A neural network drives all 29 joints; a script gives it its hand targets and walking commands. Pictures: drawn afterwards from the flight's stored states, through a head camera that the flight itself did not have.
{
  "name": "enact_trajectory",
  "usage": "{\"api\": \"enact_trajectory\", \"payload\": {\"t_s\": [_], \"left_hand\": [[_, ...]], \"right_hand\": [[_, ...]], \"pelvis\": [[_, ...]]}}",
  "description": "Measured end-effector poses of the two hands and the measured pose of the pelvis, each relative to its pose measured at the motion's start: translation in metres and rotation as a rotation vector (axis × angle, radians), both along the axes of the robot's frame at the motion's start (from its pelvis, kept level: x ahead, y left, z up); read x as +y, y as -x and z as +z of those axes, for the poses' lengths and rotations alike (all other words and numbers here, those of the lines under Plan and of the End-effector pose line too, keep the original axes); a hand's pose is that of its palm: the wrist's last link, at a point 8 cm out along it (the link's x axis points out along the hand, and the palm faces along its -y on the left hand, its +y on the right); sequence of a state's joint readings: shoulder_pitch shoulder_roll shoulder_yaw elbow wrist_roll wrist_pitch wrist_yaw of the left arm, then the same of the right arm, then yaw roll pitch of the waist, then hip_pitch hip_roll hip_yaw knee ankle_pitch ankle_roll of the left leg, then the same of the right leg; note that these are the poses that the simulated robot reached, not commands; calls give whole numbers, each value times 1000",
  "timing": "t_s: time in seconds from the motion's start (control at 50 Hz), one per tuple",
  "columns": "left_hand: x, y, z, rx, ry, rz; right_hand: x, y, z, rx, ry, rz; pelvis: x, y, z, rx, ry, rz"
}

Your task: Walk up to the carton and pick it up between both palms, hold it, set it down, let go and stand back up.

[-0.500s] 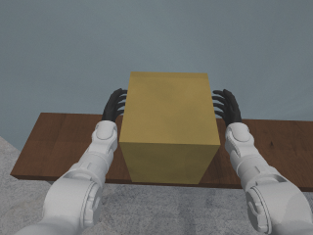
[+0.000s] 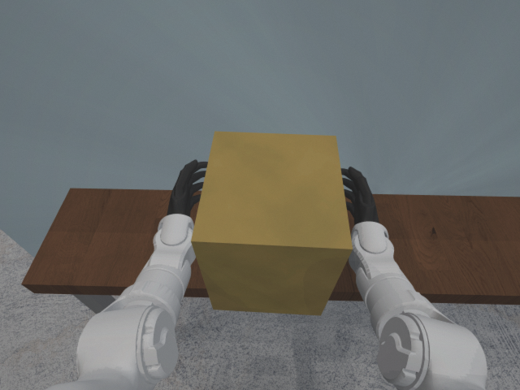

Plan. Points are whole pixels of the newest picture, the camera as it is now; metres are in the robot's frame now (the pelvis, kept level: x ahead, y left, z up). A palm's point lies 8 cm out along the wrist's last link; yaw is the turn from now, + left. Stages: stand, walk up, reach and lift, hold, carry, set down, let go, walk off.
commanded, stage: reach and lift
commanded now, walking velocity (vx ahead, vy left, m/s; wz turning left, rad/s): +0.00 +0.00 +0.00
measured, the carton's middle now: (270, 228) +0.41 +0.01 +0.00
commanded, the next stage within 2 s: none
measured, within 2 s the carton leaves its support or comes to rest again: leaves its support in 1.28 s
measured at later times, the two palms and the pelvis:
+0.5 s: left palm (182, 209) +0.41 +0.16 +0.05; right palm (361, 214) +0.41 -0.14 +0.04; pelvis +0.00 +0.00 +0.00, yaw +0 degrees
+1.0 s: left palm (182, 209) +0.41 +0.16 +0.05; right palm (361, 214) +0.41 -0.14 +0.04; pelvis +0.00 +0.00 +0.00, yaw +0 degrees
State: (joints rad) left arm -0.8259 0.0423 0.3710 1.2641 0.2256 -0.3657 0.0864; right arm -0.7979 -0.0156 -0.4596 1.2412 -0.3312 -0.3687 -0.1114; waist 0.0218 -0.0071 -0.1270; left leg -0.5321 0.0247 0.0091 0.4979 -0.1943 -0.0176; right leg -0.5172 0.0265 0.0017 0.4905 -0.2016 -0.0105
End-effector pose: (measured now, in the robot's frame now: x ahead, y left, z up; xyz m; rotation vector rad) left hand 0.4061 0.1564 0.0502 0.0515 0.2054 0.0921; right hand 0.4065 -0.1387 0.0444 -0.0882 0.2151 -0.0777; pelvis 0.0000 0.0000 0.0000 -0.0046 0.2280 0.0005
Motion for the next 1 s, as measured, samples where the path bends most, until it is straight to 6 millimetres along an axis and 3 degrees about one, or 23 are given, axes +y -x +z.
{"api": "enact_trajectory", "payload": {"t_s": [1.0], "left_hand": [[-1, 1, -2, 3, 20, 29]], "right_hand": [[3, -2, 0, 7, 3, -27]], "pelvis": [[-2, -2, 1, -3, -3, 0]]}}
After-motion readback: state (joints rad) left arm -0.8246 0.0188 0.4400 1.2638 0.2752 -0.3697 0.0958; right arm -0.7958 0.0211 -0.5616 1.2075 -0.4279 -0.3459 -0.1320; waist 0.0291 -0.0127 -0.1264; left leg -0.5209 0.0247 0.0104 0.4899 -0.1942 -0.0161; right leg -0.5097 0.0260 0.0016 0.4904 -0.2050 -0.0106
